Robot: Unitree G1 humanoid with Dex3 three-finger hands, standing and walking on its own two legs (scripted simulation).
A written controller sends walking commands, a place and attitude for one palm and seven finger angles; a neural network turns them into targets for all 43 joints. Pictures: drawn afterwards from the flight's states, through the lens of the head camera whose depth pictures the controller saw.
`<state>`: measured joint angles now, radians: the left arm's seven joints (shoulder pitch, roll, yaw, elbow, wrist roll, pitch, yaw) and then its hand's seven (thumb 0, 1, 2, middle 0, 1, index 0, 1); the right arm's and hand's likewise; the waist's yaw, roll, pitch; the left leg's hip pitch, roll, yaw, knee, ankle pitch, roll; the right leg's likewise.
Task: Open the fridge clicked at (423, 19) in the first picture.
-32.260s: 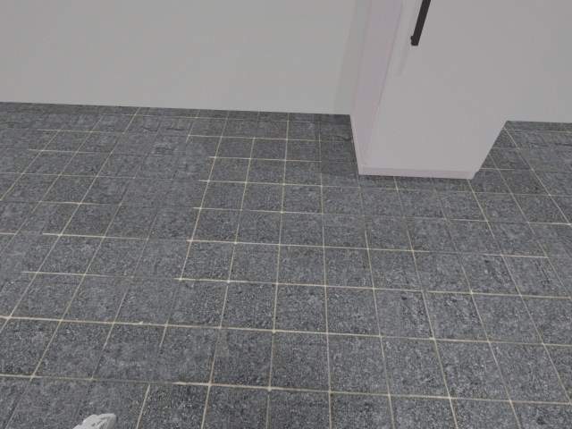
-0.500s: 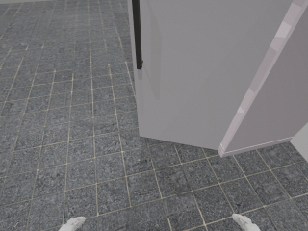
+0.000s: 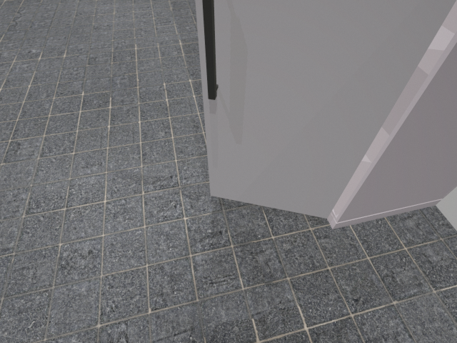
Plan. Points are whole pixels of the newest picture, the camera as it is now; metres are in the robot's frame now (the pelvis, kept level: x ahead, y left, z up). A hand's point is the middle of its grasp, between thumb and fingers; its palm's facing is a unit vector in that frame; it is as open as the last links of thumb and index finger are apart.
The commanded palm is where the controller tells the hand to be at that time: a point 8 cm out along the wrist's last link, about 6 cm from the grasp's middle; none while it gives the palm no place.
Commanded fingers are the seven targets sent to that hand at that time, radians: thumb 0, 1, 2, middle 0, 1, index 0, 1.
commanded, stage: let the arm hang, fingers relaxed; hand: left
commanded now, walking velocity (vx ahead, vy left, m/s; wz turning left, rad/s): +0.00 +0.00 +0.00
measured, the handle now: (211, 32) +0.80 +0.08 +0.14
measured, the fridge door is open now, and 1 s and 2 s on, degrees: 64 64 64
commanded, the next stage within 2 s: look to check the result in 0.36 s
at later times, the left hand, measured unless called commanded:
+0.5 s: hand out of the picture +0.05 +0.19 -0.18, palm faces -0.06 -0.97 -0.22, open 7.4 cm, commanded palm none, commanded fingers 0.00 0.90 0.90 -0.20 -0.30 -0.20 -0.30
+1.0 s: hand out of the picture +0.04 +0.19 -0.18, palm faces -0.05 -0.97 -0.23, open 7.4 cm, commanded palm none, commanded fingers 0.00 0.90 0.90 -0.20 -0.30 -0.20 -0.30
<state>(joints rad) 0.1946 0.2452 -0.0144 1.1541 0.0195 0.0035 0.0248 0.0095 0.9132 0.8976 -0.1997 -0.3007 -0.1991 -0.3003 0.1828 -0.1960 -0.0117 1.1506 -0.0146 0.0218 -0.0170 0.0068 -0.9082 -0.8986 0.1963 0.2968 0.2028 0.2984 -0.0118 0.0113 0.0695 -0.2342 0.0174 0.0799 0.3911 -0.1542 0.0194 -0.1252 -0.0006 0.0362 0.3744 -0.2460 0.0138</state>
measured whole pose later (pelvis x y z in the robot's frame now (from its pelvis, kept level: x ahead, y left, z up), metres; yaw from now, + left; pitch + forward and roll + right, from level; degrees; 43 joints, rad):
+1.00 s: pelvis +0.02 +0.00 +0.00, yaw -1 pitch +0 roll +0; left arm 0.20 0.21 -0.02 1.16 0.02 -0.01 0.03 0.01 0.91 0.90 -0.20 -0.30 -0.20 -0.30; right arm 0.16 -0.19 -0.01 1.16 -0.01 0.01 -0.02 0.00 -0.91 -0.90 0.20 0.30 0.20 0.30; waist -0.01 -0.01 0.05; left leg -0.18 0.02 0.09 0.36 -0.17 0.01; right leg -0.08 0.00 0.05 0.34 -0.25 0.01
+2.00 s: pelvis +0.02 -0.01 +0.00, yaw -1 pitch -1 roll +0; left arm 0.11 0.33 -0.01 1.14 0.02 -0.02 0.01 0.01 0.91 0.90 -0.20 -0.30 -0.20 -0.30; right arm 0.08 -0.31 -0.02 1.15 -0.01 0.01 -0.01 0.01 -0.91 -0.90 0.20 0.30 0.20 0.30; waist -0.01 -0.01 0.06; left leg -0.15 0.03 0.09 0.31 -0.15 0.00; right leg -0.04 0.01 0.05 0.27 -0.22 0.00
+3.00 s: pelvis +0.03 -0.01 +0.01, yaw -1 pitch -1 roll +0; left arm 0.12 0.32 -0.01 1.14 0.02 -0.02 0.02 0.01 0.91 0.90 -0.20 -0.30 -0.20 -0.30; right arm 0.09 -0.30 -0.01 1.15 -0.01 0.01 -0.01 0.01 -0.91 -0.90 0.20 0.30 0.20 0.30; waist -0.02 -0.01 0.06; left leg -0.13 0.03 0.09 0.29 -0.15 0.00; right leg -0.02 0.01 0.05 0.25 -0.23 0.00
